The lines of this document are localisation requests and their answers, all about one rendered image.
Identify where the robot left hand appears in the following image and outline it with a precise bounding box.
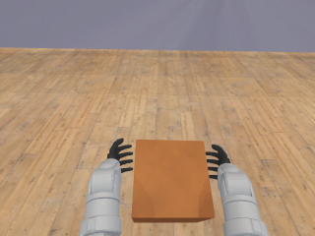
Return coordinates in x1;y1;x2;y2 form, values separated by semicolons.
107;138;133;173

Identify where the carton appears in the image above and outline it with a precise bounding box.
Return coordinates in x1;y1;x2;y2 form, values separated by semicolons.
131;139;216;223

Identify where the robot right hand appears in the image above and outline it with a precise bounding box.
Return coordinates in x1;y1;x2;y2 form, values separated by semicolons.
206;145;230;180

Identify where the robot right forearm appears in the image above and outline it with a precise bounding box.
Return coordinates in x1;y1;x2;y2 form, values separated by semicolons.
217;163;270;236

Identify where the robot left forearm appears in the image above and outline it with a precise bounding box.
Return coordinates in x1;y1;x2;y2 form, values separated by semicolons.
79;158;122;236

